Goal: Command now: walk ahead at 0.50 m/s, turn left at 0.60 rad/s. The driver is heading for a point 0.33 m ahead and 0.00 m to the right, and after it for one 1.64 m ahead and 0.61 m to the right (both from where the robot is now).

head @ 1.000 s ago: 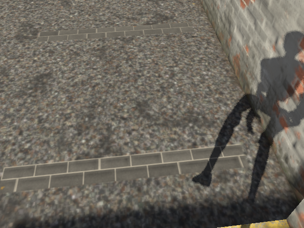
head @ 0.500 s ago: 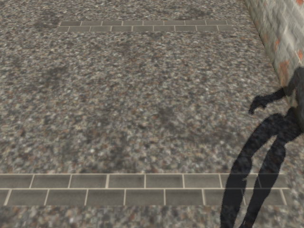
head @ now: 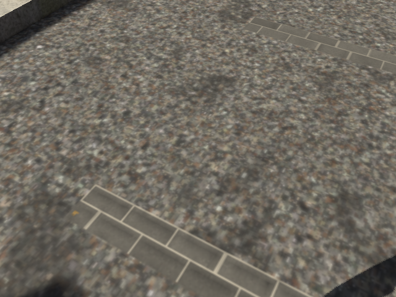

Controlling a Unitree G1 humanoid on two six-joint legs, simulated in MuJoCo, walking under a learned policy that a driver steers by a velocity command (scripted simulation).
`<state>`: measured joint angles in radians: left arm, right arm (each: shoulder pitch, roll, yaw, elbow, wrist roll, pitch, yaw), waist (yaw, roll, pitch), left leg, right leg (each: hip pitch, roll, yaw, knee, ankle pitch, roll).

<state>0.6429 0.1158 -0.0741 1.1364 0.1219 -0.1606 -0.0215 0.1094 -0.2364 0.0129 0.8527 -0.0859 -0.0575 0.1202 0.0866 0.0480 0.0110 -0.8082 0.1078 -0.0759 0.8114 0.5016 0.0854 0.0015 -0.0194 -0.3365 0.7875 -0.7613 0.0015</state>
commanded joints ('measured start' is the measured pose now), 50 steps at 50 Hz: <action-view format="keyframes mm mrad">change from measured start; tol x64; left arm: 1 39 213 50 -16 -49 0 23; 50 -496 240 192 -643 -163 197 65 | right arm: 1 -259 -80 -12 -113 -10 -3 6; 10 489 -243 -99 191 65 24 -106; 50 64 -246 -148 -52 45 53 -146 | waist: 1 18 -83 245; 11 -278 23 -498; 50 -80 285 -154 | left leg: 1 55 -6 96 -216 -161 -23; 10 1708 374 -239 -38 1030 396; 16 331 169 -12 -453 73 188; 25 573 73 123 -156 -174 -1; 28 66 -207 -29 588 -1170 -102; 50 729 249 -431 -540 -523 169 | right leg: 1 -66 -230 198 -237 652 -90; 6 -75 -233 197 387 1149 -74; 9 -917 11 380 1344 -281 29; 27 97 -287 871 -302 1594 -294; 50 -692 200 505 77 177 -6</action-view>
